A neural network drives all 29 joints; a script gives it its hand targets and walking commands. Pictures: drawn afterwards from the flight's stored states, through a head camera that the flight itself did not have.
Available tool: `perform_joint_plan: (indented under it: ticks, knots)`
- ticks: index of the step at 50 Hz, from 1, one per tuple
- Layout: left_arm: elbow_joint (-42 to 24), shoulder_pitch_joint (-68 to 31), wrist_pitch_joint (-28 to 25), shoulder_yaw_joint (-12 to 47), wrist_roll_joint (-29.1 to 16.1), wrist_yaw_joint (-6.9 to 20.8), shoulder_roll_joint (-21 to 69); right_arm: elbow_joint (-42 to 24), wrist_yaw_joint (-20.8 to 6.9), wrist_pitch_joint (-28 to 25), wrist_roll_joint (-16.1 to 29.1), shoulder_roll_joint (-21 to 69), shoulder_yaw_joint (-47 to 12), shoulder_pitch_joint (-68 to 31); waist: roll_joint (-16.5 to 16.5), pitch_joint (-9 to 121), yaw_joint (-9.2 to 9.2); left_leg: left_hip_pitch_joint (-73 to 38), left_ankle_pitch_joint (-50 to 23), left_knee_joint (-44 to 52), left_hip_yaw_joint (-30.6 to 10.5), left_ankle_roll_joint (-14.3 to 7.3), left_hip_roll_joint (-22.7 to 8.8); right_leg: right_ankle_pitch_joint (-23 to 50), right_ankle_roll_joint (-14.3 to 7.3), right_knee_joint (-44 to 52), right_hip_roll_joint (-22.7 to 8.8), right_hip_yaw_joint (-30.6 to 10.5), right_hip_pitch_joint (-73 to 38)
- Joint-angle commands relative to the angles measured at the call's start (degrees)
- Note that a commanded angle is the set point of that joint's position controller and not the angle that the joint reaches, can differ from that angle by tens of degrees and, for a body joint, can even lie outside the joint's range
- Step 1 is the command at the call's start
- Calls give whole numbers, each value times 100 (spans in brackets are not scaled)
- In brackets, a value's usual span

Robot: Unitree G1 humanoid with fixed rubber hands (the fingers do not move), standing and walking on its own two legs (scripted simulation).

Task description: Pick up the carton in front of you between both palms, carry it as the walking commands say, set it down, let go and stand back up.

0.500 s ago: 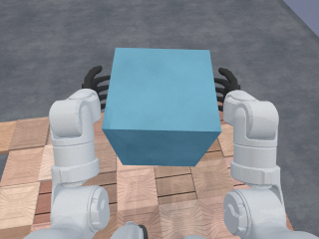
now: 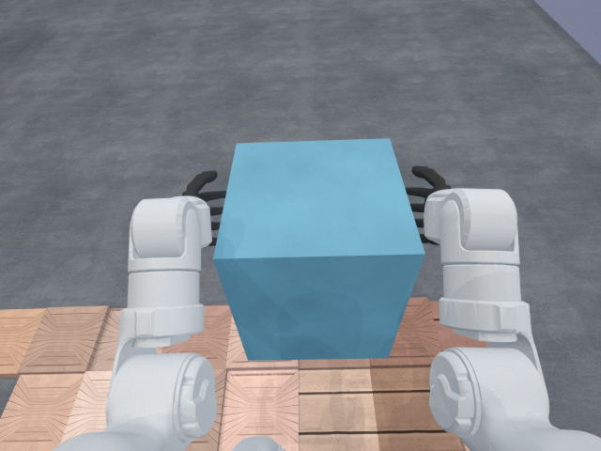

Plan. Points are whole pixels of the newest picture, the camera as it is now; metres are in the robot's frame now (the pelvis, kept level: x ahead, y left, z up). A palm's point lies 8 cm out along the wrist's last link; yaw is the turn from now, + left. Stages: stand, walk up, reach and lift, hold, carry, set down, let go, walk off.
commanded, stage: carry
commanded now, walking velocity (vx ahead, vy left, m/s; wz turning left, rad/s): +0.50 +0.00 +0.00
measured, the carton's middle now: (315, 255) +0.37 +0.02 +0.04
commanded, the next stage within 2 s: none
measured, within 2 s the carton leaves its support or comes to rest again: neither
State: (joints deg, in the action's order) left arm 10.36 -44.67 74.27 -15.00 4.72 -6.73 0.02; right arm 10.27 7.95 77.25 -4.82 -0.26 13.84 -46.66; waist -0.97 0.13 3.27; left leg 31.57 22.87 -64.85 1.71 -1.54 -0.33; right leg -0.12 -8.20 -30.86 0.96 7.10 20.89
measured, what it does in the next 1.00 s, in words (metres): walks ahead: left foot, then right foot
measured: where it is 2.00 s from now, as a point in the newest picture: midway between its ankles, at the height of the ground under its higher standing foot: (342, 196)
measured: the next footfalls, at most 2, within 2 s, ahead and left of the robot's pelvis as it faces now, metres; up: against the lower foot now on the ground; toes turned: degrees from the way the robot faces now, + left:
left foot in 0.22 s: +0.34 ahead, +0.07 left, -0.01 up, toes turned +4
right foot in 0.64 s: +0.61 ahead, -0.19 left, +0.02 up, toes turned -4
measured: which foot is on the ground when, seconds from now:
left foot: up 0.00-0.20, down 0.22-0.66, up 0.68-1.00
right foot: down 0.00-0.22, up 0.24-0.62, down 0.64-1.00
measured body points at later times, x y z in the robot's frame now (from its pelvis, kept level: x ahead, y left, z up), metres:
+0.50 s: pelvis +0.32 -0.02 -0.02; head +0.38 -0.01 +0.43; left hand +0.71 +0.11 +0.07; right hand +0.68 -0.19 +0.07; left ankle +0.30 +0.06 -0.75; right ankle +0.36 -0.16 -0.65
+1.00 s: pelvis +0.61 -0.12 +0.02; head +0.64 -0.14 +0.47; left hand +1.00 +0.04 +0.18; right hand +1.01 -0.27 +0.18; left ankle +0.71 +0.02 -0.66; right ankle +0.57 -0.18 -0.72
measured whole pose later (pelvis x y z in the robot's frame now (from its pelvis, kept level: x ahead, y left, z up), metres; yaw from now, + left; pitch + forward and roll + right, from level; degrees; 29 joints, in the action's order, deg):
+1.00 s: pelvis +0.61 -0.12 +0.02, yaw -1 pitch +6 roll +1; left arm 8.1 -48.9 74.7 -16.0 3.8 -7.6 -0.7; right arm 6.3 8.0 77.6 -5.0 -0.5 15.0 -49.3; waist -1.2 3.1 3.1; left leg 41.6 9.6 -52.4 0.6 -1.5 -2.8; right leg -16.9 -5.1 -26.4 2.6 4.3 15.4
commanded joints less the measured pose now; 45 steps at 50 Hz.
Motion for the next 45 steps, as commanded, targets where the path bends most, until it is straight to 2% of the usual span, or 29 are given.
perform_joint_plan:
  ticks: [1, 4, 6, 8, 9, 10, 11, 12, 13, 14, 15, 16, 17, 20, 24, 26, 29, 30, 31, 32, 33, 34, 35, 36, 37, 38, 40, 42, 45]
  knots:
    - [-891, -4758, -183, 3448, -3071, 1557, 6908, -639, -1120, -475, 2334, 6659, -3148, -4074, 834, 2747, 82, 1217, -381, 682, 24, 5, -112, 1888, -425, 913, -1539, -1983, -3076]
    - [-1068, -4514, -319, 3636, -3054, 1527, 6955, -708, -1060, -637, 2148, 6587, -3241, -3660, 661, 2778, 183, 1209, -1403, 1901, 286, 23, 14, 2343, -321, 780, -1268, -1478, -3361]
    - [-1154, -4347, -410, 3805, -3042, 1521, 6901, -760, -1053, -724, 2043, 6468, -3324, -3426, 656, 2664, 227, 628, -2112, 2854, 589, -2, 245, 2575, -188, 683, -991, -1049, -3142]
    - [-1106, -4103, -492, 3952, -3006, 1519, 6811, -739, -1082, -772, 1986, 6364, -3421, -3215, 714, 2602, 222, -263, -2746, 3618, 727, -162, 396, 2857, -52, 374, -805, -727, -2798]
    - [-1001, -3890, -524, 4009, -2987, 1527, 6780, -685, -1109, -796, 1961, 6299, -3450, -3090, 660, 2690, 121, -910, -3169, 3964, 736, -250, 458, 2994, 37, 24, -712, -583, -2604]
    - [-877, -3788, -552, 4054, -2983, 1542, 6777, -591, -1144, -825, 1928, 6255, -3450, -2921, 529, 2898, -129, -1944, -3688, 4345, 832, -327, 462, 3008, 169, -643, -630, -335, -2234]
    - [-732, -3725, -580, 4088, -2951, 1568, 6733, -499, -1188, -862, 1885, 6182, -3413, -2758, 259, 3018, -478, -3121, -3983, 4370, 861, -364, 293, 2458, 317, -1481, -460, -107, -1471]
    - [-620, -3697, -591, 4106, -2905, 1611, 6783, -400, -1233, -898, 1831, 6001, -3335, -2685, -690, 3301, -584, -4956, -6181, 3545, -834, -829, -1216, -1564, 594, -2705, -103, -323, 377]
    - [-270, -3551, -551, 3991, -2866, 1631, 6771, -68, -1254, -916, 1747, 5933, -3195, -2425, -1309, 3666, -722, -5992, -6082, 3257, -2305, -1438, -2020, -3385, 665, -4079, 309, -762, 1753]
    - [-145, -3364, -577, 3911, -2845, 1633, 6806, -90, -1286, -967, 1774, 5938, -3233, -2306, -1065, 4051, -763, -5916, -3640, 3640, -2996, -1935, -2283, -3332, 623, -4994, 85, -1134, 2285]
    - [-329, -3546, -613, 3944, -2837, 1615, 6847, -377, -1335, -1038, 1940, 6181, -3402, -2588, -716, 3812, -771, -5481, -2344, 3894, -3021, -1976, -2035, -2947, 534, -5186, -94, -1142, 2656]
    - [-531, -3721, -661, 3975, -2844, 1567, 6907, -789, -1386, -1076, 2159, 6428, -3561, -3020, -374, 3341, -637, -4914, -2411, 4063, -2542, -1643, -1673, -2602, 541, -4989, -195, -1038, 2740]
    - [-707, -3773, -692, 3952, -2830, 1510, 6972, -1191, -1402, -1117, 2381, 6540, -3731, -3515, -498, 3305, -584, -4697, -2802, 4010, -2351, -1672, -1704, -2518, 621, -5007, -272, -1007, 2825]
    - [-1100, -3566, -772, 4057, -2670, 1267, 6846, -1764, -1416, -1156, 2866, 6811, -4150, -3921, -341, 3162, -541, -3982, -2382, 3966, -1751, -1500, -1363, -2392, 746, -4578, -439, -838, 2724]
    - [-1287, -2984, -809, 4125, -2364, 1046, 6501, -1930, -1476, -1116, 3067, 6598, -4299, -3562, -827, 3099, -697, -4261, -3198, 3658, -1335, -1501, -1225, -2128, 829, -4147, -462, -561, 3364]
    - [-1418, -2990, -786, 4165, -2267, 1000, 6263, -1916, -1512, -1090, 3086, 6422, -4329, -3457, -881, 2897, -742, -4109, -3348, 3659, -1117, -1439, -1166, -1892, 817, -3475, -503, -533, 3327]
    - [-1573, -3221, -689, 4163, -2293, 987, 5846, -1946, -1510, -979, 3077, 6089, -4357, -3643, -899, 2467, -630, -2765, -3445, 3889, -331, -1061, -868, -1315, 788, -1176, -251, -83, 1456]
    - [-1566, -3289, -622, 4125, -2312, 990, 5695, -1915, -1487, -922, 3087, 5968, -4314, -3669, -1005, 2503, -512, -2510, -4010, 3613, -157, -987, -936, -1403, 724, -1038, 116, 422, 745]
    - [-1437, -3262, -553, 4064, -2302, 996, 5611, -1819, -1453, -849, 3075, 5870, -4259, -3648, -925, 2668, -213, -2275, -4756, 2862, 183, -770, -899, -911, 622, -623, 286, 530, -210]
    - [-1263, -3173, -485, 3951, -2301, 1020, 5483, -1709, -1414, -772, 3006, 5724, -4176, -3587, -449, 3130, 44, -1887, -4471, 1659, 500, -519, -631, -834, 515, -266, 183, 278, -1375]
    - [-1098, -3131, -434, 3811, -2269, 1054, 5271, -1629, -1388, -680, 2950, 5651, -4068, -3612, 838, 3651, 166, -689, -2633, 123, 491, -183, -9, -1330, 90, 455, -1322, -2550, -2447]
    - [-1033, -3206, -367, 3804, -2322, 1081, 5242, -1489, -1371, -595, 2881, 5598, -3937, -3634, 2267, 3891, 129, 589, 259, -1030, -103, -64, 644, 24, -526, 944, -1996, -4629, -3451]
    - [-1203, -3374, -281, 3770, -2477, 1128, 5318, -1409, -1334, -553, 2854, 5666, -3899, -3864, 1758, 3722, 102, 1036, 401, -1679, -590, -147, 317, 483, -508, 547, -1881, -4203, -3645]
    - [-1424, -3699, -228, 3814, -2673, 1174, 5476, -1478, -1285, -522, 2820, 5691, -3774, -3953, 1099, 3405, 141, 1287, 298, -1825, -562, -114, 174, 1067, -467, 235, -1749, -3589, -3324]
    - [-1626, -4095, -187, 3828, -2836, 1209, 5608, -1547, -1225, -481, 2763, 5741, -3682, -4121, 723, 3280, 81, 1334, 29, -1471, -524, -105, 9, 1095, -283, 217, -1633, -3138, -3078]
    - [-1807, -4450, -139, 3814, -2976, 1234, 5717, -1683, -1165, -433, 2726, 5749, -3601, -4283, 795, 3206, -27, 1290, -164, -1103, -528, -114, -133, 1001, -192, 256, -1509, -2807, -2896]
    - [-1827, -4629, -19, 3697, -3086, 1266, 5824, -1702, -1044, -318, 2601, 5699, -3469, -4332, 796, 3174, -71, 1111, -242, -572, -470, -132, -202, 700, -129, 421, -1410, -2500, -2759]
    - [-1575, -4510, 108, 3578, -3028, 1301, 5803, -1434, -980, -223, 2431, 5644, -3372, -4138, 655, 3117, -71, 1124, -89, -16, -399, -77, -238, 822, -270, 567, -1474, -2313, -2730]
    - [-1018, -4365, 216, 3412, -2863, 1373, 5835, -897, -986, -145, 2206, 5684, -3249, -3907, 660, 2920, -7, 1403, -513, 736, -211, 7, -258, 1253, -404, 710, -1451, -2029, -2908]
